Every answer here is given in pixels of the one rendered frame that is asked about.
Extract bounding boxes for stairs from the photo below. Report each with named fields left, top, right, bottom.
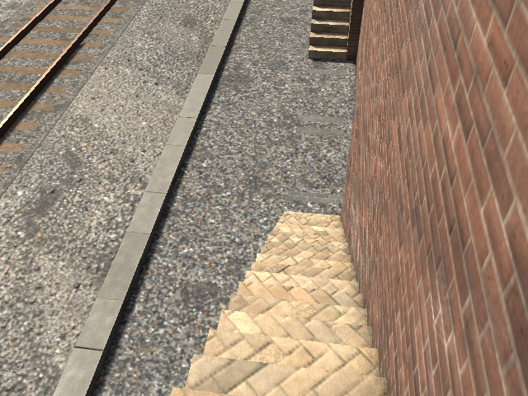
left=308, top=0, right=351, bottom=60
left=170, top=211, right=387, bottom=396

